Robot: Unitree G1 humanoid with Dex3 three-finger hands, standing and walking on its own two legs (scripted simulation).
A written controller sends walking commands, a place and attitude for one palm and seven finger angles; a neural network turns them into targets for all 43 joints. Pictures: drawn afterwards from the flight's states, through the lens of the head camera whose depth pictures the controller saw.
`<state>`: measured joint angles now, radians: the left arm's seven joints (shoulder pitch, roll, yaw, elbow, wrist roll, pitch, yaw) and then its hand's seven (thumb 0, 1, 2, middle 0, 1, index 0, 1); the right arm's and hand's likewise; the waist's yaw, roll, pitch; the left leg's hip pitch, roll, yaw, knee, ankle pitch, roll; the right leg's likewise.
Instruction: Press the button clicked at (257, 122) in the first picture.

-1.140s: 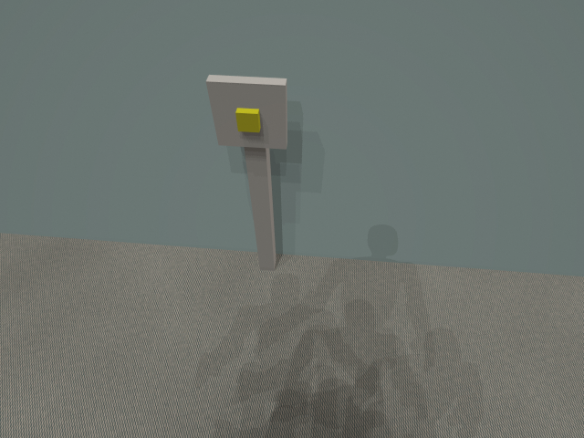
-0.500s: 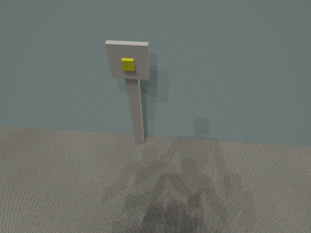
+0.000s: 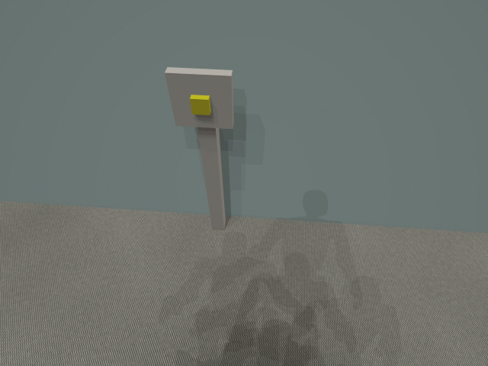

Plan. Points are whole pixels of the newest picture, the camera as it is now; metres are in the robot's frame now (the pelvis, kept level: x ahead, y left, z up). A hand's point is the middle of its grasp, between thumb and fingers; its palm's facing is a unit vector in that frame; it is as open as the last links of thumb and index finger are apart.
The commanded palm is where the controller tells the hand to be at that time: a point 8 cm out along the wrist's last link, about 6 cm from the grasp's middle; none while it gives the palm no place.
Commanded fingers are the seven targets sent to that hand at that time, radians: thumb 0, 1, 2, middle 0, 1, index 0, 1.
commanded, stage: take the last steps up to it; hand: left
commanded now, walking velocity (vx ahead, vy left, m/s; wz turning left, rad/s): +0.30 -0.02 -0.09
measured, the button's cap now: (200, 104) +0.78 +0.16 -0.03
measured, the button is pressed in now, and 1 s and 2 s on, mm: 0 0 0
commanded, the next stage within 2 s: come to a stop and stand still in 0.80 s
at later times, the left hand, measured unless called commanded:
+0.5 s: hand out of the picture +0.13 +0.17 -0.20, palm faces +0.04 -0.98 -0.21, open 7.4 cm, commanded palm none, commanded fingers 0.00 0.90 0.90 -0.20 -0.30 -0.20 -0.30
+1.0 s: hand (176, 300) +0.28 +0.17 -0.19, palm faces +0.01 -0.98 -0.20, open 7.4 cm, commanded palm none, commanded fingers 0.00 0.90 0.90 -0.20 -0.30 -0.20 -0.30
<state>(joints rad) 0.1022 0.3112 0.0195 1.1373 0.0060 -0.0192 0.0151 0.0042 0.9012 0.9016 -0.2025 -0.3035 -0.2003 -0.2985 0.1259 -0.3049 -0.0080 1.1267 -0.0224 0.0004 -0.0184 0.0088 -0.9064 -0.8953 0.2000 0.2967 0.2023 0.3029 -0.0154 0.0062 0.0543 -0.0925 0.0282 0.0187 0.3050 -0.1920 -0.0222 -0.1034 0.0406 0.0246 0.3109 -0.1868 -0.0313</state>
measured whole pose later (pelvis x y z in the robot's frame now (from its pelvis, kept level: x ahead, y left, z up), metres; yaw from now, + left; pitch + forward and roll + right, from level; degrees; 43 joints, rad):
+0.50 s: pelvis +0.10 -0.02 -0.03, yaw +1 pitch -2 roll +0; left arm 0.22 0.16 0.07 1.08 0.01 -0.05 -0.01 0.01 0.91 0.90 -0.20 -0.30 -0.20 -0.30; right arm 0.43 -0.11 -0.02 1.21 -0.02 0.00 -0.02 0.01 -0.91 -0.90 0.20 0.30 0.20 0.30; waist -0.03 0.02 0.13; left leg -0.19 0.06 0.02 0.88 -0.52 0.00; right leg -0.27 0.00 -0.11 0.65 -0.32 -0.07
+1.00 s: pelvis +0.24 -0.02 -0.02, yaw -3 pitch -1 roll +0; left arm 0.22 0.17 0.06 1.08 0.02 -0.03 0.01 0.01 0.92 0.90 -0.20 -0.30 -0.20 -0.30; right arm 0.19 -0.16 -0.04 1.05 -0.03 -0.04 -0.05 -0.01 -0.95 -0.90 0.20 0.30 0.20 0.30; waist 0.00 -0.01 0.10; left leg -0.23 0.09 0.11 0.53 -0.27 -0.04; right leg -0.32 -0.04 -0.08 0.66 -0.32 0.00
